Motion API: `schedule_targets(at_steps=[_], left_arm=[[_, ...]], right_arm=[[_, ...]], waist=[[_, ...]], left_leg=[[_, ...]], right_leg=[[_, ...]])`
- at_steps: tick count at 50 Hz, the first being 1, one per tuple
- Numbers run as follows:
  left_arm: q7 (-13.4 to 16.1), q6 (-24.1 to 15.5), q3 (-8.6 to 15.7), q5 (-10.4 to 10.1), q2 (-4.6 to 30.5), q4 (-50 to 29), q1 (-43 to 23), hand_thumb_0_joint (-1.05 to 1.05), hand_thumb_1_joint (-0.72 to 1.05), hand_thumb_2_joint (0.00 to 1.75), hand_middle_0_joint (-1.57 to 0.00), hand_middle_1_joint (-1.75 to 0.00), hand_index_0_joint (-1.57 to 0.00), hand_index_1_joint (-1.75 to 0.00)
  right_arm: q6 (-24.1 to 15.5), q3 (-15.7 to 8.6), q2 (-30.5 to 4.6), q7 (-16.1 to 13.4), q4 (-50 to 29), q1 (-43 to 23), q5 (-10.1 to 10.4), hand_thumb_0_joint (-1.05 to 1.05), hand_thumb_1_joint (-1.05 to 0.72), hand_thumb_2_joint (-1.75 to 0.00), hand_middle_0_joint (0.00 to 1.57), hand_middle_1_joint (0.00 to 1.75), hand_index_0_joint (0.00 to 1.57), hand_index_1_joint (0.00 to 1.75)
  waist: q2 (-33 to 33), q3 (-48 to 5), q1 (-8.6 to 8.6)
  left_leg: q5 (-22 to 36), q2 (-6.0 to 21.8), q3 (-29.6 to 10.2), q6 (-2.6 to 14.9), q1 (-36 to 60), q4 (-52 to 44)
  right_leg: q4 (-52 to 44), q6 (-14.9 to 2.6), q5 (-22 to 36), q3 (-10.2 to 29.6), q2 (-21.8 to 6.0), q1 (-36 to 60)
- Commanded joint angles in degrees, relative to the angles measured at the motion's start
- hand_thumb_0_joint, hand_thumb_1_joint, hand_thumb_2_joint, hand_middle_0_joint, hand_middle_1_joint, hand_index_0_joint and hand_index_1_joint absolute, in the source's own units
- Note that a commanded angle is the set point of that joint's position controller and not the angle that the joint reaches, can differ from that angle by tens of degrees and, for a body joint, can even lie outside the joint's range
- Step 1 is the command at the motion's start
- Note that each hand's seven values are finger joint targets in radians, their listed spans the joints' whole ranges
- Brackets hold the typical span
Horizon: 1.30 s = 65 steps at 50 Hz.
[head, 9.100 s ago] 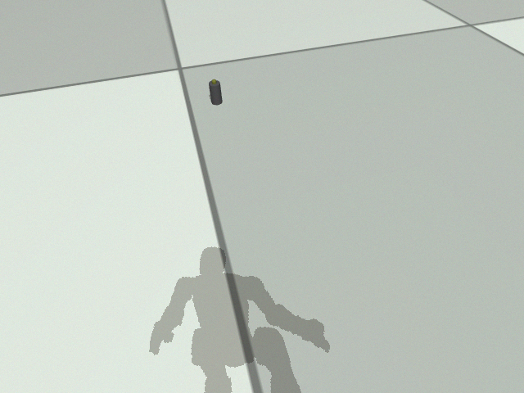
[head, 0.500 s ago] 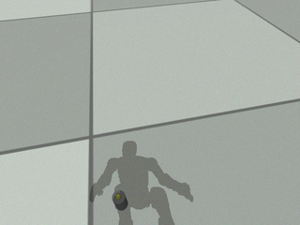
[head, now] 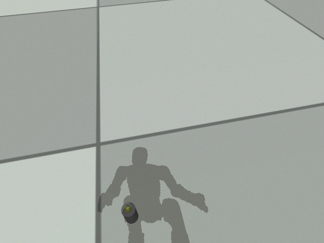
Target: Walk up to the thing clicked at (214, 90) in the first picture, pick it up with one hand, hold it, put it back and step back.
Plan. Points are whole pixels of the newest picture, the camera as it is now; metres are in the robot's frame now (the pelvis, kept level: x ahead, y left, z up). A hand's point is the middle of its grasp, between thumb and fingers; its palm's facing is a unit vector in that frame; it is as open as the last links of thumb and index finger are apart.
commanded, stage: go down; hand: left
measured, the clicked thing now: (129, 212) +0.39 +0.21 -0.70
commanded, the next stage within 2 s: none
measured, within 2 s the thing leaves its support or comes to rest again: neither
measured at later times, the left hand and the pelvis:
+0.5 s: hand out of the picture +0.15 +0.27 -0.18, palm faces +0.05 -0.94 -0.33, open 16.3 cm; pelvis +0.00 +0.02 -0.05, yaw -1 degrees
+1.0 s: hand out of the picture +0.14 +0.28 -0.20, palm faces +0.08 -0.95 -0.32, open 17.3 cm; pelvis -0.01 +0.02 -0.09, yaw +0 degrees
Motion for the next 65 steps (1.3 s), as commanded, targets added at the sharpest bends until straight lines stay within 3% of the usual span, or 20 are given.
schedule_targets(at_steps=[1, 3, 5, 6, 7, 11, 12, 15, 21, 27, 32, 34, 39, 40, 42, 52, 54, 58, 63, 65], left_arm=[[0.7, -2.1, 8.1, 0.3, 12.1, -2.7, -12.1, 0.0, 0.5, 0.5, -0.01, -0.06, -0.02, -0.05], [-0.1, -2.7, 9.9, 2.4, 15.8, -6.7, -17.5, 0.0, 0.34, 0.34, -0.01, -0.08, -0.01, -0.07], [-1.6, -1.5, 10.9, 4.9, 14.0, -1.2, -10.4, 0.0, 0.23, 0.23, -0.02, -0.08, -0.02, -0.07], [-1.9, -1.0, 13.3, 5.9, 15.3, -1.8, -6.7, 0.0, 0.19, 0.23, -0.01, -0.09, -0.02, -0.08], [-1.9, -0.5, 13.8, 6.0, 14.7, -4.9, -4.9, 0.0, 0.13, 0.19, -0.03, -0.08, -0.04, -0.07], [-1.4, 4.2, 12.2, 5.6, 10.8, -10.9, -5.6, 0.0, -0.05, 0.14, -0.05, -0.09, -0.05, -0.08], [-1.3, 5.2, 12.9, 5.7, 12.0, -13.2, -6.4, 0.0, -0.12, 0.12, -0.05, -0.08, -0.06, -0.07], [-1.7, 7.8, 11.8, 4.9, 10.2, -17.7, -5.5, 0.0, -0.28, 0.11, -0.05, -0.08, -0.05, -0.08], [-2.2, 8.6, 12.8, 3.7, 9.4, -28.3, -3.5, 0.0, -0.54, 0.06, -0.08, -0.09, -0.07, -0.1], [-2.1, 10.4, 14.5, 3.8, 10.6, -38.8, 2.8, 0.0, -0.58, 0.05, -0.09, -0.09, -0.08, -0.1], [-2.4, 14.0, 14.0, 3.4, 9.6, -42.7, 8.6, 0.0, -0.58, 0.04, -0.09, -0.08, -0.08, -0.09], [-2.6, 15.0, 14.3, 3.2, 9.9, -45.6, 7.8, 0.0, -0.58, 0.04, -0.08, -0.07, -0.07, -0.08], [-2.8, 16.3, 14.9, 2.2, 9.1, -49.1, 11.0, 0.0, -0.57, 0.07, -0.08, -0.09, -0.07, -0.09], [-3.0, 16.4, 14.7, 2.1, 8.9, -49.7, 10.8, 0.0, -0.57, 0.07, -0.07, -0.08, -0.07, -0.09], [-3.2, 16.4, 16.0, 1.7, 9.5, -50.5, 12.3, 0.0, -0.54, 0.08, -0.07, -0.08, -0.06, -0.09], [-5.5, 12.0, 20.4, 0.4, 11.8, -51.9, 14.6, 0.0, -0.49, 0.08, -0.06, -0.07, -0.05, -0.07], [-6.3, 10.3, 20.6, 0.0, 12.4, -50.9, 9.6, 0.0, -0.49, 0.08, -0.07, -0.07, -0.06, -0.07], [-9.3, 3.0, 24.0, -1.5, 16.3, -42.3, -2.6, 0.0, -0.53, 0.07, -0.06, -0.07, -0.06, -0.07], [-16.7, -8.3, 27.1, -4.4, 21.2, -39.7, -10.4, 0.0, -0.61, 0.06, -0.07, -0.11, -0.07, -0.1], [-19.1, -10.7, 28.3, -4.7, 23.3, -36.9, -11.6, 0.0, -0.58, 0.06, -0.07, -0.1, -0.07, -0.09]], right_arm=[[-2.2, -1.8, -6.1, -1.9, -12.0, 2.1, 2.3, 0.0, -0.99, -0.93, 0.2, 0.3, 0.2, 0.3], [-2.8, -3.5, -6.1, -2.5, -14.2, 3.7, 1.7, 0.0, -0.97, -0.92, 0.2, 0.3, 0.2, 0.3], [-3.3, -4.4, -5.4, -2.0, -15.8, 5.7, 0.6, 0.0, -0.97, -0.92, 0.2, 0.3, 0.2, 0.3], [-3.4, -4.9, -5.2, -1.7, -17.0, 6.2, 0.3, 0.0, -0.94, -0.91, 0.2, 0.3, 0.2, 0.3], [-3.4, -5.3, -4.9, -1.7, -18.5, 6.5, 0.3, 0.0, -0.95, -0.91, 0.2, 0.3, 0.2, 0.3], [-3.6, -5.0, -4.2, -1.5, -23.2, 4.3, 0.8, 0.0, -0.92, -0.9, 0.2, 0.3, 0.2, 0.3], [-3.7, -5.1, -4.3, -1.5, -24.4, 3.7, 1.0, 0.0, -0.91, -0.9, 0.2, 0.3, 0.2, 0.3], [-4.3, -4.9, -3.9, -1.6, -27.0, 3.4, 1.1, 0.0, -0.88, -0.89, 0.2, 0.3, 0.2, 0.3], [-6.5, -5.2, -3.5, -2.0, -29.1, 5.3, 0.6, 0.0, -0.84, -0.88, 0.2, 0.3, 0.2, 0.3], [-7.9, -5.1, -3.3, -2.8, -31.9, 5.0, 0.4, 0.0, -0.83, -0.88, 0.2, 0.3, 0.2, 0.3], [-8.5, -4.7, -3.2, -3.6, -33.3, 4.7, 0.3, 0.0, -0.84, -0.88, 0.2, 0.3, 0.2, 0.3], [-8.7, -4.6, -2.9, -3.8, -34.1, 4.6, 0.1, 0.0, -0.84, -0.88, 0.2, 0.3, 0.2, 0.3], [-9.7, -4.1, -2.1, -4.4, -36.2, 4.4, -0.1, 0.0, -0.84, -0.88, 0.2, 0.3, 0.2, 0.3], [-9.9, -4.1, -2.1, -4.5, -36.4, 4.2, -0.2, 0.0, -0.85, -0.89, 0.2, 0.3, 0.2, 0.3], [-10.2, -4.1, -2.0, -4.6, -36.7, 4.3, -0.1, 0.0, -0.86, -0.89, 0.2, 0.3, 0.2, 0.3], [-11.8, -4.4, -1.7, -4.7, -38.0, 3.7, -0.5, 0.0, -0.91, -0.9, 0.2, 0.3, 0.2, 0.3], [-12.2, -4.4, -2.2, -4.6, -37.5, 3.5, -0.5, 0.0, -0.91, -0.9, 0.2, 0.3, 0.2, 0.3], [-13.9, -4.3, -2.9, -4.4, -35.4, 2.8, -0.8, 0.0, -0.93, -0.91, 0.2, 0.3, 0.2, 0.3], [-15.4, -4.8, -5.1, -4.0, -33.9, 3.9, -0.8, 0.0, -0.93, -0.9, 0.2, 0.3, 0.2, 0.3], [-15.1, -4.8, -6.0, -4.1, -33.3, 3.8, -0.9, 0.0, -0.9, -0.9, 0.2, 0.3, 0.2, 0.3]], waist=[[-1.6, -0.5, -1.41], [-1.8, -9.5, -1.07], [-3.3, -12.6, -0.82], [-1.2, -15.8, 1.66], [1.5, -18.7, 2.45], [2.8, -15.0, 1.11], [2.4, -14.9, 1.05], [0.4, -13.6, -0.29], [0.4, -17.7, -1.36], [5.2, -21.0, -0.48], [4.7, -19.9, -1.12], [5.3, -20.5, -1.6], [5.1, -20.2, -1.4], [4.1, -20.7, -2.18], [4.1, -21.4, -1.62], [4.7, -23.2, -0.75], [4.6, -22.6, -2.16], [2.7, -20.7, -3.41], [7.6, -31.2, -1.89], [9.2, -33.9, -1.37]], left_leg=[[0.8, -2.8, 3.1, 2.49, -8.7, 3.7], [4.2, -2.6, 2.4, 2.51, -8.3, 6.5], [6.0, -3.0, 1.9, 2.63, -12.8, 11.3], [7.8, -3.5, 2.0, 2.33, -13.6, 12.3], [9.5, -3.8, 2.2, 2.0, -12.7, 12.7], [7.6, -3.1, 1.4, 1.37, -14.3, 13.3], [6.6, -2.8, 1.2, 1.4, -15.0, 13.9], [3.5, -2.3, 0.9, 1.64, -17.7, 16.2], [3.4, -1.6, 0.3, 1.72, -21.2, 23.1], [6.0, -0.8, -1.0, 0.86, -22.7, 27.0], [7.0, -0.7, -1.6, 0.94, -25.6, 29.5], [7.2, -0.3, -2.1, 0.94, -26.2, 30.5], [3.7, -0.9, -1.7, 1.41, -30.5, 33.6], [2.9, -0.9, -1.9, 1.63, -31.0, 34.2], [3.0, -1.0, -1.8, 1.73, -32.3, 35.4], [-1.0, -1.6, -1.6, 2.06, -38.8, 40.5], [-2.6, -1.2, -2.0, 2.09, -40.5, 41.9], [-10.3, -1.3, -1.8, 2.79, -50.5, 49.3], [-13.9, -1.4, -3.1, 2.29, -54.3, 54.8], [-14.7, -1.1, -3.9, 1.85, -54.5, 56.2]], right_leg=[[0.7, -1.04, 0.9, 0.2, 1.3, -6.9], [4.3, -0.87, 5.2, 0.5, 0.9, -5.6], [8.7, -0.73, 7.6, 0.6, 0.7, -6.8], [10.0, -1.05, 8.6, 0.6, 0.5, -5.2], [10.9, -1.3, 10.1, 1.1, 0.5, -4.5], [11.6, -1.6, 6.5, 0.3, 1.3, -9.5], [12.1, -1.63, 5.1, 0.1, 1.5, -10.7], [14.1, -1.52, 1.7, -0.3, 1.8, -14.5], [21.3, -1.19, 1.7, -0.3, 1.8, -20.1], [26.8, -1.5, 2.2, -0.5, 1.6, -24.2], [29.1, -1.35, 2.3, -0.9, 1.7, -25.8], [30.4, -1.4, 1.6, -1.1, 1.8, -27.6], [32.1, -1.27, 0.2, -1.0, 1.5, -29.9], [32.3, -1.22, 0.0, -1.0, 1.5, -30.0], [33.4, -1.28, 0.1, -0.8, 1.4, -30.4], [38.2, -1.44, -2.8, -0.5, 1.4, -35.5], [39.8, -1.49, -4.3, -0.4, 1.4, -38.5], [46.0, -1.31, -10.4, 0.4, 1.1, -48.4], [55.0, -1.76, -14.2, 1.5, 0.4, -56.7], [57.5, -1.88, -15.3, 1.5, 0.4, -59.9]])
